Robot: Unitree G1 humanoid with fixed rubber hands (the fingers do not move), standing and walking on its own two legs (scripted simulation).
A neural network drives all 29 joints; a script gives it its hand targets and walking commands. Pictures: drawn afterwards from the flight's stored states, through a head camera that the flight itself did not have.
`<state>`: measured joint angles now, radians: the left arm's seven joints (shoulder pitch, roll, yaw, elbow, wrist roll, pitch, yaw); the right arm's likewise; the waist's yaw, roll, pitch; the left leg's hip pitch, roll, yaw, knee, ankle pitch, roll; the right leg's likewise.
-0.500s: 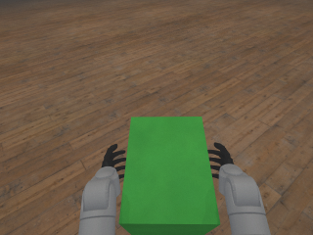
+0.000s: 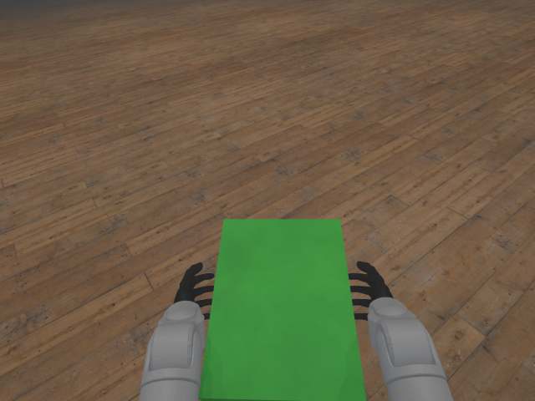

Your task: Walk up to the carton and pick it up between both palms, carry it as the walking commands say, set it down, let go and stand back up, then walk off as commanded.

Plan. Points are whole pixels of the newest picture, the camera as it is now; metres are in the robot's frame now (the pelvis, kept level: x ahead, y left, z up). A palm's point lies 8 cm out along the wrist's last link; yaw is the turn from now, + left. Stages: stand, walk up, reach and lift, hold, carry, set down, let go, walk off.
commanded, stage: set down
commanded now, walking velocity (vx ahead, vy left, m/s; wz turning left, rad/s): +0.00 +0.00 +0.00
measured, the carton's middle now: (281, 318) +0.31 +0.01 -0.06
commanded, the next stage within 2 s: none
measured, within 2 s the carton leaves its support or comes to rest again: neither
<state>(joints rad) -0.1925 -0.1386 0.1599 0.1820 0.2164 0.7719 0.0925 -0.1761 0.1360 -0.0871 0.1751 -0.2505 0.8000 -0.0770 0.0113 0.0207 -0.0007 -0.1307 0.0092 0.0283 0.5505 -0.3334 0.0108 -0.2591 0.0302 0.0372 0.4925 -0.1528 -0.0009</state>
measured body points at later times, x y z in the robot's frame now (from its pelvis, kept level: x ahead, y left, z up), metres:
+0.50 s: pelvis -0.05 -0.03 -0.02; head -0.02 -0.03 +0.43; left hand +0.30 +0.16 -0.01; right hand +0.31 -0.13 -0.01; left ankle -0.02 +0.11 -0.73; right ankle +0.07 -0.11 -0.73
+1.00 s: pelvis -0.02 +0.00 -0.05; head +0.12 +0.01 +0.38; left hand +0.35 +0.16 -0.11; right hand +0.35 -0.13 -0.12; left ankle -0.02 +0.11 -0.73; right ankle +0.07 -0.11 -0.73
